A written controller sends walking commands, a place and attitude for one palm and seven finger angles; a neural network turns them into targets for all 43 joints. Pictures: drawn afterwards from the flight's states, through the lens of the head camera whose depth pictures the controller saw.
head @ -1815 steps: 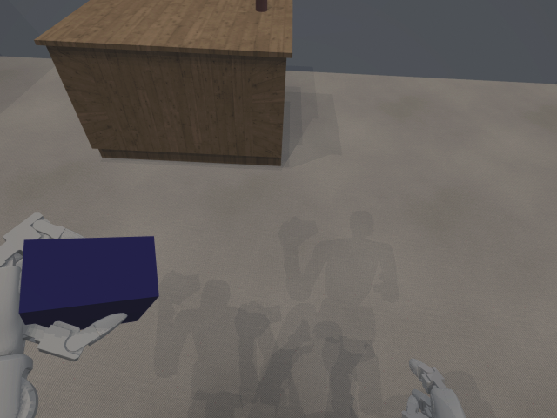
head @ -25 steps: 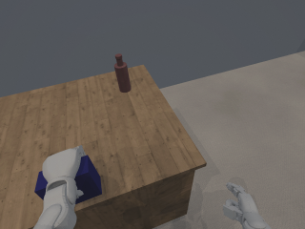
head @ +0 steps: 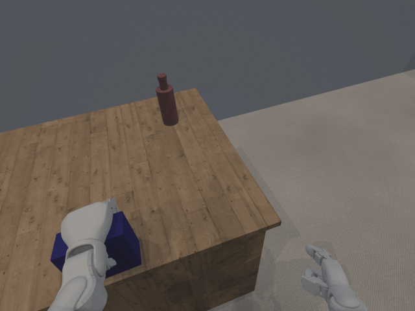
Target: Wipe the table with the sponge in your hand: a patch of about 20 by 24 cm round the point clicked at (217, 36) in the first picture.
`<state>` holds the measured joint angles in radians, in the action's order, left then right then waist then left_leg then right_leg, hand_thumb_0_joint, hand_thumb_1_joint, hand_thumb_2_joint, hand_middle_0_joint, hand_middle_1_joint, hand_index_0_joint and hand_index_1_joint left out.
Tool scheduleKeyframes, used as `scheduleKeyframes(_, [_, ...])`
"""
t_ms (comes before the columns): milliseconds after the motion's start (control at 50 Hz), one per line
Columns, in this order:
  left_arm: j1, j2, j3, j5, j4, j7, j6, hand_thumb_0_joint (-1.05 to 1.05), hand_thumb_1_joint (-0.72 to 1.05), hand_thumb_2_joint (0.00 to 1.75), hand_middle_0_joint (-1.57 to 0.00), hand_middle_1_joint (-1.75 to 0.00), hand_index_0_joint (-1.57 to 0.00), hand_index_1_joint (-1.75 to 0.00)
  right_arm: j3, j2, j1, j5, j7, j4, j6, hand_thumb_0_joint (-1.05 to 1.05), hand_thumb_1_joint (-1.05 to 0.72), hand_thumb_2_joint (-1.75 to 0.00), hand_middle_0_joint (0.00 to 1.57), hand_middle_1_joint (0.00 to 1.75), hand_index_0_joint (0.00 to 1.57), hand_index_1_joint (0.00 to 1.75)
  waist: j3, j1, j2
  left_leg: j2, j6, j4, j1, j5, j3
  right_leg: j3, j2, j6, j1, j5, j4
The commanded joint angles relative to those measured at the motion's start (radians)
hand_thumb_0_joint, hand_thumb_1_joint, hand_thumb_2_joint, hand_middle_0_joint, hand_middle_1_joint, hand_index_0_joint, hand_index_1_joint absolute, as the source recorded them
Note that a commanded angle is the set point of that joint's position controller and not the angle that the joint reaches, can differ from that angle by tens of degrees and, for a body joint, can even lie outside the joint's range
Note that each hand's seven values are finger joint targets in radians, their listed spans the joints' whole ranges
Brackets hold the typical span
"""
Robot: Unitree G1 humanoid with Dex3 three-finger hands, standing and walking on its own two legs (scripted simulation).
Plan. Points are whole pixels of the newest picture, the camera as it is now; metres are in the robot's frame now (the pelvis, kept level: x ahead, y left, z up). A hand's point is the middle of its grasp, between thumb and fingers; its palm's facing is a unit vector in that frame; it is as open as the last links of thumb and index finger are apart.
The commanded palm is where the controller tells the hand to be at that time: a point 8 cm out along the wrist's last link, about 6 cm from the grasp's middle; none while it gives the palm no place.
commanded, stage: move the sponge above the wiping area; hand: left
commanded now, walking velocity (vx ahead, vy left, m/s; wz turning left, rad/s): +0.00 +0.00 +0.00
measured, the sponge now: (103, 254) +0.22 +0.27 -0.02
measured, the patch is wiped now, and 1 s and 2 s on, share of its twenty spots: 0.00 0.00 0.20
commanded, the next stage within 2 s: lower the sponge onto the table in 0.22 s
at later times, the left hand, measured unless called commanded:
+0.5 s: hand (107, 229) +0.25 +0.25 +0.03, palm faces -0.03 -0.14 -0.99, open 10.1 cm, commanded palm +0.22 +0.26 +0.10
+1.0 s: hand (104, 236) +0.24 +0.26 +0.02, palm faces -0.04 -0.13 -0.99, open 10.1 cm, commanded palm +0.21 +0.26 +0.08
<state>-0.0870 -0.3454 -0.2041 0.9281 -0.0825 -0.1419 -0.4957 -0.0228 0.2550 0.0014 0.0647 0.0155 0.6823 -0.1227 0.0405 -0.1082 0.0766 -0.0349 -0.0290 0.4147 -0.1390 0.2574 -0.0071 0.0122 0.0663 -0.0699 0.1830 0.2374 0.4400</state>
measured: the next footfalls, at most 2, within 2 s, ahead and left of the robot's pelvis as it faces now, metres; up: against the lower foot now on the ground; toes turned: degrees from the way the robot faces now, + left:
none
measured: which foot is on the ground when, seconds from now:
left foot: down 0.00-1.00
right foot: down 0.00-1.00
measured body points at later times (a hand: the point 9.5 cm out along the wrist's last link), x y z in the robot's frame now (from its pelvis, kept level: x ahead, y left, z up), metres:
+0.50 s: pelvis +0.00 +0.00 +0.00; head -0.02 -0.03 +0.45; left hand +0.24 +0.26 +0.08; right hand +0.24 -0.20 -0.09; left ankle -0.02 +0.10 -0.74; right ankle +0.00 -0.08 -0.74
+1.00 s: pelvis +0.00 +0.01 +0.00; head -0.02 -0.03 +0.45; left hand +0.23 +0.26 +0.07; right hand +0.24 -0.20 -0.09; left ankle -0.02 +0.10 -0.74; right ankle +0.00 -0.08 -0.74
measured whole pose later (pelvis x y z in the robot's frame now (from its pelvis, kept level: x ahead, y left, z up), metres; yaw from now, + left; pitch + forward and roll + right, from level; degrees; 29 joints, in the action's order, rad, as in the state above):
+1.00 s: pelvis +0.00 +0.01 +0.00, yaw +0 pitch +0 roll +0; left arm -0.06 -0.33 -0.20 0.95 -0.14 -0.19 -0.42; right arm 0.00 0.25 0.01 0.06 0.02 0.69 -0.11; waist 0.05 -0.11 0.07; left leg -0.04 -0.03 0.43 -0.17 0.26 -0.01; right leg 0.01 0.06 -0.06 0.20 0.23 0.44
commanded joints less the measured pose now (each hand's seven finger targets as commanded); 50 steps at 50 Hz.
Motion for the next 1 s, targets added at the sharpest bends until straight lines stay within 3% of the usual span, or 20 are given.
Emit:
scheduleKeyframes(0, [0.303,-0.165,0.084,0.050,0.270,-0.040,0.060,0.00,0.10,1.30,-1.20,-1.60,-1.20,-1.60,0.044,0.095,-0.221,-0.009,0.023,-0.180,0.066,0.00,-0.90,-0.90,0.20,0.30,0.20,0.30,0.188,0.012,-0.022,-0.020,-0.034,-0.020,0.010,-0.235,0.074,0.135,-0.039,-0.016,-0.104,-0.240,-0.063])
scheduleKeyframes(80, [0.275,-0.219,0.146,0.053,0.267,-0.058,0.113,0.00,0.10,1.30,-1.20,-1.60,-1.20,-1.60,0.051,0.099,-0.203,-0.017,0.027,-0.161,0.081,0.00,-0.90,-0.90,0.20,0.30,0.20,0.30,0.203,-0.003,-0.032,-0.017,-0.028,-0.017,0.026,-0.261,0.087,0.154,-0.031,-0.024,-0.104,-0.266,-0.066])
scheduleKeyframes(100, [0.270,-0.175,0.112,0.051,0.262,-0.061,0.114,0.00,0.10,1.30,-1.20,-1.60,-1.20,-1.60,0.051,0.092,-0.196,-0.014,0.026,-0.163,0.081,0.00,-0.90,-0.90,0.20,0.30,0.20,0.30,0.202,0.005,-0.028,-0.013,-0.025,-0.023,0.016,-0.261,0.081,0.129,-0.035,-0.020,-0.107,-0.261,-0.058])
scheduleKeyframes(220, [0.272,-0.143,0.085,0.044,0.156,-0.059,0.054,0.00,0.10,1.30,-1.20,-1.60,-1.20,-1.60,0.044,0.099,-0.221,0.002,0.017,-0.158,0.070,0.00,-0.90,-0.90,0.20,0.30,0.20,0.30,0.139,0.001,-0.089,-0.010,-0.015,-0.049,-0.022,-0.210,0.086,0.113,-0.035,-0.018,-0.074,-0.181,-0.075])
scheduleKeyframes(280, [0.285,-0.189,0.122,0.049,0.145,-0.057,0.032,0.00,0.10,1.30,-1.20,-1.60,-1.20,-1.60,0.043,0.108,-0.233,0.001,0.018,-0.158,0.061,0.00,-0.90,-0.90,0.20,0.30,0.20,0.30,0.156,-0.009,-0.060,-0.014,-0.015,-0.051,-0.018,-0.207,0.088,0.134,-0.033,-0.023,-0.084,-0.172,-0.075])
scheduleKeyframes(300, [0.298,-0.133,0.070,0.048,0.158,-0.053,0.030,0.00,0.10,1.30,-1.20,-1.60,-1.20,-1.60,0.040,0.099,-0.227,0.002,0.016,-0.172,0.060,0.00,-0.90,-0.90,0.20,0.30,0.20,0.30,0.174,0.002,-0.066,-0.012,-0.017,-0.050,-0.022,-0.211,0.081,0.108,-0.038,-0.018,-0.099,-0.183,-0.064])
scheduleKeyframes(380, [0.309,-0.216,0.142,0.064,0.186,-0.064,0.045,0.00,0.10,1.30,-1.20,-1.60,-1.20,-1.60,0.042,0.106,-0.226,-0.007,0.018,-0.168,0.059,0.00,-0.90,-0.90,0.20,0.30,0.20,0.30,0.220,-0.015,-0.039,-0.016,-0.019,-0.042,-0.007,-0.239,0.084,0.135,-0.034,-0.023,-0.128,-0.233,-0.057])
scheduleKeyframes(400, [0.307,-0.186,0.122,0.061,0.194,-0.066,0.051,0.00,0.10,1.30,-1.20,-1.60,-1.20,-1.60,0.042,0.097,-0.219,-0.005,0.017,-0.175,0.060,0.00,-0.90,-0.90,0.20,0.30,0.20,0.30,0.224,-0.008,-0.037,-0.013,-0.021,-0.039,-0.008,-0.251,0.078,0.116,-0.038,-0.021,-0.138,-0.253,-0.050])
scheduleKeyframes(480, [0.259,-0.209,0.152,0.058,0.197,-0.074,0.052,0.00,0.10,1.30,-1.20,-1.60,-1.20,-1.60,0.045,0.104,-0.224,-0.006,0.014,-0.167,0.063,0.00,-0.90,-0.90,0.20,0.30,0.20,0.30,0.201,-0.016,-0.041,-0.015,-0.016,-0.036,-0.007,-0.267,0.088,0.144,-0.033,-0.027,-0.128,-0.278,-0.055])
scheduleKeyframes(500, [0.270,-0.146,0.094,0.055,0.208,-0.070,0.049,0.00,0.10,1.30,-1.20,-1.60,-1.20,-1.60,0.046,0.097,-0.218,-0.003,0.012,-0.172,0.062,0.00,-0.90,-0.90,0.20,0.30,0.20,0.30,0.205,-0.001,-0.041,-0.008,-0.017,-0.034,-0.003,-0.277,0.081,0.118,-0.037,-0.022,-0.121,-0.283,-0.047])
scheduleKeyframes(580, [0.225,-0.157,0.100,0.035,0.201,-0.054,0.037,0.00,0.10,1.30,-1.20,-1.60,-1.20,-1.60,0.049,0.107,-0.224,-0.001,0.006,-0.168,0.062,0.00,-0.90,-0.90,0.20,0.30,0.20,0.30,0.160,-0.001,-0.063,-0.009,-0.018,-0.033,-0.003,-0.269,0.091,0.137,-0.032,-0.023,-0.097,-0.276,-0.061])
scheduleKeyframes(600, [0.240,-0.117,0.059,0.030,0.209,-0.048,0.035,0.00,0.10,1.30,-1.20,-1.60,-1.20,-1.60,0.047,0.101,-0.217,0.001,0.008,-0.176,0.061,0.00,-0.90,-0.90,0.20,0.30,0.20,0.30,0.162,0.010,-0.064,-0.008,-0.022,-0.036,-0.009,-0.250,0.084,0.115,-0.037,-0.016,-0.097,-0.254,-0.060])
scheduleKeyframes(640, [0.258,-0.130,0.064,0.040,0.183,-0.042,0.039,0.00,0.10,1.30,-1.20,-1.60,-1.20,-1.60,0.045,0.104,-0.214,-0.001,0.011,-0.169,0.063,0.00,-0.90,-0.90,0.20,0.30,0.20,0.30,0.150,0.011,-0.084,-0.011,-0.023,-0.033,-0.016,-0.243,0.084,0.118,-0.037,-0.017,-0.086,-0.251,-0.062])
scheduleKeyframes(680, [0.255,-0.204,0.135,0.048,0.183,-0.050,0.050,0.00,0.10,1.30,-1.20,-1.60,-1.20,-1.60,0.045,0.112,-0.215,-0.005,0.014,-0.162,0.060,0.00,-0.90,-0.90,0.20,0.30,0.20,0.30,0.160,-0.006,-0.073,-0.013,-0.022,-0.036,-0.014,-0.234,0.090,0.139,-0.032,-0.022,-0.094,-0.236,-0.064])
scheduleKeyframes(700, [0.265,-0.163,0.103,0.049,0.191,-0.051,0.059,0.00,0.10,1.30,-1.20,-1.60,-1.20,-1.60,0.046,0.101,-0.210,-0.004,0.018,-0.169,0.060,0.00,-0.90,-0.90,0.20,0.30,0.20,0.30,0.184,0.002,-0.081,-0.013,-0.025,-0.030,-0.013,-0.241,0.079,0.120,-0.037,-0.017,-0.108,-0.250,-0.055])
scheduleKeyframes(780, [0.279,-0.208,0.150,0.066,0.202,-0.079,0.097,0.00,0.10,1.30,-1.20,-1.60,-1.20,-1.60,0.053,0.103,-0.199,-0.012,0.020,-0.159,0.069,0.00,-0.90,-0.90,0.20,0.30,0.20,0.30,0.214,-0.010,-0.037,-0.014,-0.021,-0.022,0.003,-0.258,0.085,0.146,-0.030,-0.026,-0.106,-0.273,-0.050])
scheduleKeyframes(800, [0.277,-0.165,0.114,0.067,0.202,-0.083,0.101,0.00,0.10,1.30,-1.20,-1.60,-1.20,-1.60,0.053,0.096,-0.196,-0.011,0.019,-0.163,0.069,0.00,-0.90,-0.90,0.20,0.30,0.20,0.30,0.213,-0.001,-0.019,-0.011,-0.019,-0.020,0.001,-0.269,0.078,0.123,-0.034,-0.024,-0.105,-0.283,-0.042])
scheduleKeyframes(880, [0.242,-0.164,0.123,0.065,0.153,-0.099,0.090,0.00,0.10,1.30,-1.20,-1.60,-1.20,-1.60,0.054,0.102,-0.198,-0.008,0.013,-0.153,0.070,0.00,-0.90,-0.90,0.20,0.30,0.20,0.30,0.191,-0.006,-0.021,-0.010,-0.009,-0.022,-0.011,-0.271,0.088,0.135,-0.028,-0.030,-0.083,-0.278,-0.045])
scheduleKeyframes(940, [0.252,-0.113,0.072,0.055,0.115,-0.093,0.066,0.00,0.10,1.30,-1.20,-1.60,-1.20,-1.60,0.050,0.101,-0.205,-0.001,0.012,-0.157,0.065,0.00,-0.90,-0.90,0.20,0.30,0.20,0.30,0.157,0.008,-0.055,-0.008,-0.011,-0.025,-0.035,-0.241,0.082,0.112,-0.036,-0.022,-0.065,-0.251,-0.050])
scheduleKeyframes(980, [0.239,-0.161,0.121,0.048,0.099,-0.093,0.058,0.00,0.10,1.30,-1.20,-1.60,-1.20,-1.60,0.054,0.109,-0.205,0.000,0.014,-0.153,0.061,0.00,-0.90,-0.90,0.20,0.30,0.20,0.30,0.159,-0.001,-0.065,-0.010,-0.015,-0.026,-0.037,-0.223,0.085,0.129,-0.032,-0.024,-0.066,-0.228,-0.055])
